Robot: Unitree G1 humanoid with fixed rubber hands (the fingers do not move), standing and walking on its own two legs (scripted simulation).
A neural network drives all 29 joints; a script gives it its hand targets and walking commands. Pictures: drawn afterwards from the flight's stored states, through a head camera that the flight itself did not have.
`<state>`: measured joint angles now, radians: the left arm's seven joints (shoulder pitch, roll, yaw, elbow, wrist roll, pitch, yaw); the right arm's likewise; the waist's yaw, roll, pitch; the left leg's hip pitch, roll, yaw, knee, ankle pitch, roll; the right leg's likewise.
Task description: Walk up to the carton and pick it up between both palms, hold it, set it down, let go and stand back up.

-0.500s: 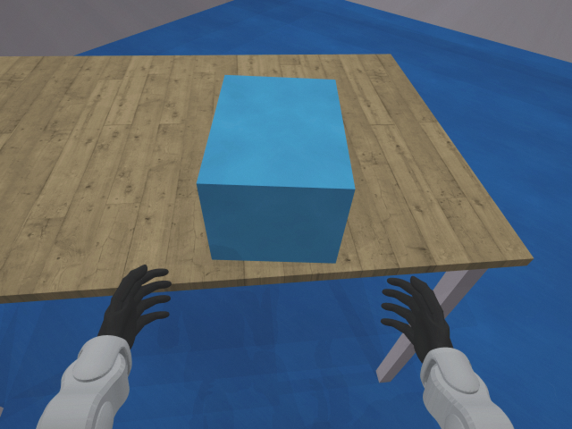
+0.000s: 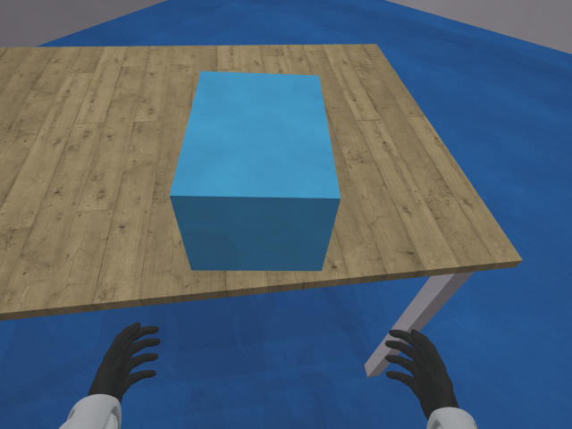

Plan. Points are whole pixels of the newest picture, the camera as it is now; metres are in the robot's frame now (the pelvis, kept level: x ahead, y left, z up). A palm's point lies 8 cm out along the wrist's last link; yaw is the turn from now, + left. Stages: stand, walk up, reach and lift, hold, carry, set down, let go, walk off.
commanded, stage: set down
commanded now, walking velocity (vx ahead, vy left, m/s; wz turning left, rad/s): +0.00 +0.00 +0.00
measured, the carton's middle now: (258, 167) +0.50 +0.06 +0.08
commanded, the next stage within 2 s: let go in 0.12 s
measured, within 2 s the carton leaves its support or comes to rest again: neither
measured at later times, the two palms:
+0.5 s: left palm out of the picture +0.15 +0.23 -0.08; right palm out of the picture +0.16 -0.21 -0.08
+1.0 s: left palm out of the picture +0.03 +0.24 -0.13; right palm out of the picture +0.06 -0.23 -0.15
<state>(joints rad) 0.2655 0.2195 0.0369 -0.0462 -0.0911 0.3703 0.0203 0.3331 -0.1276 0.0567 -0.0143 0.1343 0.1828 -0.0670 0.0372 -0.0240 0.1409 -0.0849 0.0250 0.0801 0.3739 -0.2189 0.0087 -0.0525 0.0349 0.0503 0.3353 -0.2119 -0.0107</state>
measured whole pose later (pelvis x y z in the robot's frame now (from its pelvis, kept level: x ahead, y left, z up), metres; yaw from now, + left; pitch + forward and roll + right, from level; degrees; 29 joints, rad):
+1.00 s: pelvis +0.03 +0.00 -0.01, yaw +2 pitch +2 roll +0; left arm 0.42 0.19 -0.01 0.86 0.04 -0.06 0.00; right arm 0.38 -0.19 -0.03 0.92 -0.05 -0.04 0.03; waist 0.02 0.02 -0.09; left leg -0.24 0.00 0.05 0.52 -0.32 0.01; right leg -0.21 0.01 0.01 0.50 -0.34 -0.01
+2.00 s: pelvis -0.01 +0.04 -0.01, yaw +1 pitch +0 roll +1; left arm 0.41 0.06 0.00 1.17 0.02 -0.01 0.05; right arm 0.41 -0.08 -0.01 1.13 -0.02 -0.02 -0.03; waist 0.00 0.00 -0.04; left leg -0.21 -0.07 0.09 0.43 -0.22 0.08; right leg -0.21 -0.06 0.06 0.49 -0.27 0.06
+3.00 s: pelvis +0.01 +0.04 -0.01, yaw +2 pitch -1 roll +1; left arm 0.36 0.05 0.01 1.19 0.01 -0.01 0.05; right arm 0.36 -0.07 -0.01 1.15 -0.02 -0.02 -0.04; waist -0.01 -0.01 0.02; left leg -0.16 -0.07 0.07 0.43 -0.25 0.08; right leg -0.15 -0.06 0.05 0.46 -0.29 0.06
